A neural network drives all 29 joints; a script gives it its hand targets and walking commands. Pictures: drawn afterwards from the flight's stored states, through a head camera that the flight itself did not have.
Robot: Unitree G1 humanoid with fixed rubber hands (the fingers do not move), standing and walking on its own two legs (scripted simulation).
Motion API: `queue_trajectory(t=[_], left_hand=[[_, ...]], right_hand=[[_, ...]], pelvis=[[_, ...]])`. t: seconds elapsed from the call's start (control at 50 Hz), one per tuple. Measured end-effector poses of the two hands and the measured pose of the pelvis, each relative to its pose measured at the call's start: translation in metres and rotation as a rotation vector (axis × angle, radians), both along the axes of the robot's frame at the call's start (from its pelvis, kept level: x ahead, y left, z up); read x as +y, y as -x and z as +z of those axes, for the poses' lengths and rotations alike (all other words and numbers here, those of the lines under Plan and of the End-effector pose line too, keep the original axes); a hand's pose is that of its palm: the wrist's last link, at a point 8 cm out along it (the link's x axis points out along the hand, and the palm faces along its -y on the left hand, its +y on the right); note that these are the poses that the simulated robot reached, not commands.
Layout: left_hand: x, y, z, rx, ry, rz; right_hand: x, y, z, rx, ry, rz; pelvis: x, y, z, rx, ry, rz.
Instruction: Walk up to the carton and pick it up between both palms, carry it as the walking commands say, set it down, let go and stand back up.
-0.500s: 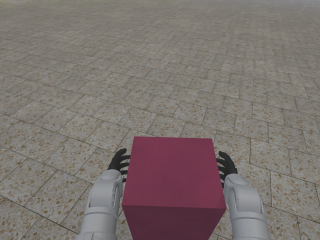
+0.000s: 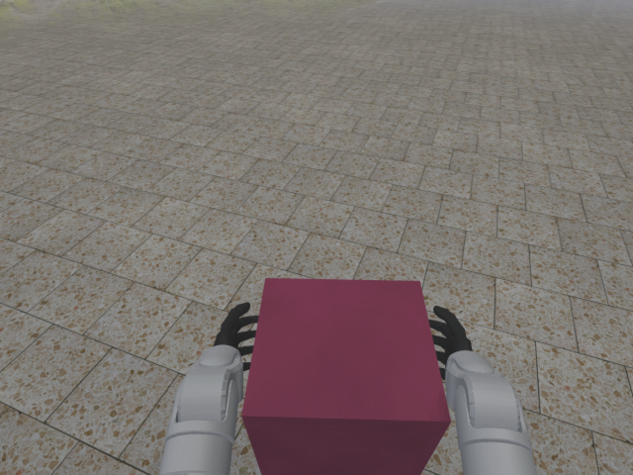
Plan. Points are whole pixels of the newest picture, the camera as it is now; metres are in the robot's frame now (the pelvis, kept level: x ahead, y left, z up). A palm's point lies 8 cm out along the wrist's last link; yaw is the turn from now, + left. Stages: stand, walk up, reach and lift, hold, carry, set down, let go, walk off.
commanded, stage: hold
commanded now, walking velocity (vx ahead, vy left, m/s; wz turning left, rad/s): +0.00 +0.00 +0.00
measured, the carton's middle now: (339, 389) +0.26 -0.01 -0.03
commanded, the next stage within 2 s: carry in 0.06 s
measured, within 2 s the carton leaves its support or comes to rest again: neither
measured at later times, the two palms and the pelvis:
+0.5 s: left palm (227, 385) +0.22 +0.13 +0.07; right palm (485, 395) +0.21 -0.17 +0.06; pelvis -0.05 -0.02 -0.03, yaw +2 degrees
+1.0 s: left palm out of the picture +0.03 +0.08 +0.08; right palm out of the picture +0.02 -0.21 +0.05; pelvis -0.21 -0.05 -0.02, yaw +1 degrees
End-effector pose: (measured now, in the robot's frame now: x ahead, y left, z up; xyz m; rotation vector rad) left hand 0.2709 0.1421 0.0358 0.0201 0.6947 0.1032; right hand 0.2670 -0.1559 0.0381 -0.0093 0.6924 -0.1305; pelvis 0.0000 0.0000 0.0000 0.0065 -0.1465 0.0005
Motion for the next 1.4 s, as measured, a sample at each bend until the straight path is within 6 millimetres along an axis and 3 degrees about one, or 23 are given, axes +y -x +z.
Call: queue_trajectory(t=[0.16,0.26,0.34,0.4,0.62,0.7,0.78,0.9,0.98,1.12,1.26,1.32,1.4], left_hand=[[-0.009,-0.006,0.002,-0.007,-0.019,-0.011],[-0.012,-0.01,0.02,-0.084,-0.021,0.003],[-0.017,-0.001,0.037,-0.145,-0.003,0.045],[-0.019,0.015,0.044,-0.158,-0.009,0.056],[-0.006,0.114,0.013,-0.014,0.063,0.105],[-0.008,0.144,0.019,-0.044,0.057,0.123],[-0.025,0.167,0.027,-0.061,0.022,0.11],[-0.051,0.211,0.03,0.009,-0.018,0.068],[-0.059,0.238,0.038,-0.012,-0.022,0.055],[-0.049,0.289,0.047,-0.092,0.011,0.098],[-0.032,0.382,0.017,0.054,0.074,0.18],[-0.032,0.408,0.025,0.035,0.069,0.198],[-0.044,0.421,0.049,-0.098,0.058,0.181]], right_hand=[[-0.008,-0.001,-0.004,-0.006,-0.015,-0.009],[-0.011,-0.006,0.008,-0.081,-0.048,-0.025],[-0.015,-0.003,0.022,-0.142,-0.099,-0.042],[-0.017,0.011,0.026,-0.153,-0.114,-0.045],[-0.004,0.102,0.015,-0.01,-0.044,-0.027],[-0.007,0.129,0.016,-0.037,-0.057,-0.013],[-0.023,0.159,0.01,-0.052,-0.095,-0.027],[-0.049,0.216,0.003,0.017,-0.126,-0.072],[-0.057,0.243,0.013,-0.004,-0.132,-0.084],[-0.047,0.278,0.033,-0.083,-0.103,-0.037],[-0.029,0.349,0.021,0.063,-0.038,0.034],[-0.029,0.375,0.022,0.047,-0.057,0.042],[-0.041,0.393,0.039,-0.085,-0.072,0.038]], pelvis=[[-0.007,-0.002,-0.004,0.053,0.002,0.005],[-0.013,0.005,-0.013,0.114,0.0,0.002],[-0.017,0.015,-0.02,0.155,-0.003,0.005],[-0.02,0.026,-0.025,0.171,-0.003,0.01],[-0.017,0.077,-0.035,0.157,-0.007,0.027],[-0.023,0.103,-0.039,0.151,-0.002,-0.018],[-0.035,0.131,-0.043,0.166,0.001,-0.027],[-0.048,0.171,-0.03,0.148,-0.036,0.013],[-0.053,0.199,-0.025,0.148,-0.038,0.015],[-0.056,0.259,-0.027,0.193,-0.021,0.054],[-0.057,0.317,-0.017,0.161,-0.006,0.066],[-0.06,0.334,-0.015,0.144,0.018,0.062],[-0.07,0.359,-0.022,0.156,-0.001,0.015]])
